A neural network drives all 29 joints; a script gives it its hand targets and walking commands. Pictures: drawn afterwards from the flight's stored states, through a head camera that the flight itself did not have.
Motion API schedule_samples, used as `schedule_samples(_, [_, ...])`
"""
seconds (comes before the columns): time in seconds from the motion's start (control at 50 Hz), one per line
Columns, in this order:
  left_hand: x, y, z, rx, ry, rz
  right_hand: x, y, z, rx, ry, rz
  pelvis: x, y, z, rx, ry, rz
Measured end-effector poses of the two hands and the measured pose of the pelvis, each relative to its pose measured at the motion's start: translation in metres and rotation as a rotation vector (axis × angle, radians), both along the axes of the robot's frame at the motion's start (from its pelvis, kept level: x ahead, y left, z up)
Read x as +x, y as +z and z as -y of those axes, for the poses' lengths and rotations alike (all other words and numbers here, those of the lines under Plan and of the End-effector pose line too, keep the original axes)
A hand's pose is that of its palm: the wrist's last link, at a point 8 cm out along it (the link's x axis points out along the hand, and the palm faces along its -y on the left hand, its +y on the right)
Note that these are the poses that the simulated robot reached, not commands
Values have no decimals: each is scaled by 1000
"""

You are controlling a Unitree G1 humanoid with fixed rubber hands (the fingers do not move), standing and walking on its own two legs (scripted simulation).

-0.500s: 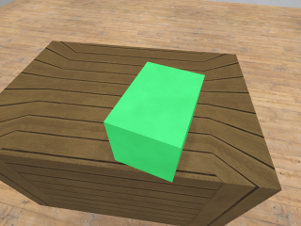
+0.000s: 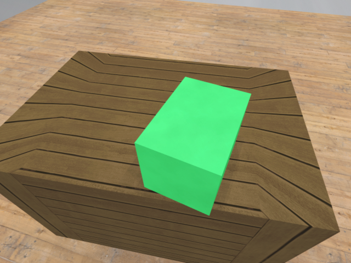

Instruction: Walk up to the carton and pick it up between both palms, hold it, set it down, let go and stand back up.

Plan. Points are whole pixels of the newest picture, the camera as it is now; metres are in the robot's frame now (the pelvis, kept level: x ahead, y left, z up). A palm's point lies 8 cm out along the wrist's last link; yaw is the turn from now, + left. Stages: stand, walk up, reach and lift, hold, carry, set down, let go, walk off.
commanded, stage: stand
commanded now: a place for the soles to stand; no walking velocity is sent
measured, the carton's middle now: (196, 141) +0.43 -0.03 +0.03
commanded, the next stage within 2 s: reach and lift in 0.10 s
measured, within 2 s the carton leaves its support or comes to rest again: neither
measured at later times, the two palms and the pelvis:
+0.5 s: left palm (95, 244) +0.19 +0.22 -0.08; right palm out of the picture +0.11 -0.24 -0.08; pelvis -0.01 -0.01 +0.00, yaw -9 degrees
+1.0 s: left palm (78, 229) +0.22 +0.25 -0.05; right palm (276, 261) +0.16 -0.19 -0.04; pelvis +0.03 +0.00 +0.02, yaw -11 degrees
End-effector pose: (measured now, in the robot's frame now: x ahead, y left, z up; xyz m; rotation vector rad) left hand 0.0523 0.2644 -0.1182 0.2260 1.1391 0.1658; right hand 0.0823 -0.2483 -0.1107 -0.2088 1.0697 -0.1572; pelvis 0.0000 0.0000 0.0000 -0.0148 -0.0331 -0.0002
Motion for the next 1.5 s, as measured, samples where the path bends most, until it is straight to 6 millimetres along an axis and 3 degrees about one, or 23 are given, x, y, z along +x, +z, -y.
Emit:
schedule_samples(0.12, [-9,-3,-3,0,15,-32,7,-4,-4,6,19,10,1,-3,-4,0,10,10])
schedule_samples(0.16, [-3,-7,-6,11,25,-71,13,-11,-4,-3,27,23,-2,-7,-4,8,-29,-14])
schedule_samples(0.22, [24,-17,-9,37,16,-112,30,-22,-6,30,9,52,-11,-19,-2,18,-84,-29])
schedule_samples(0.28, [66,-14,0,38,-7,-51,45,-21,-11,64,16,114,-18,-25,1,17,-108,-17])
schedule_samples(0.36, [115,10,26,-16,-65,105,48,-4,-15,71,8,192,-21,-16,6,13,-121,23])
schedule_samples(0.44, [138,31,46,-64,-107,178,38,20,-12,33,-30,244,-18,-3,12,21,-141,47])
schedule_samples(0.58, [136,34,43,-78,-85,132,26,40,-7,-15,-98,259,-12,6,16,33,-183,68])
schedule_samples(0.74, [132,43,25,-87,-70,172,42,52,-33,35,-128,318,-1,10,14,34,-186,40])
schedule_samples(0.92, [153,65,14,-114,-139,283,68,63,-57,68,-151,408,19,14,2,21,-185,23])
schedule_samples(1.22, [191,86,19,-189,-239,429,80,81,-65,50,-227,494,49,17,-18,-5,-206,24])
schedule_samples(1.5, [190,110,11,-218,-310,534,87,104,-87,69,-296,632,49,16,-28,-18,-214,36])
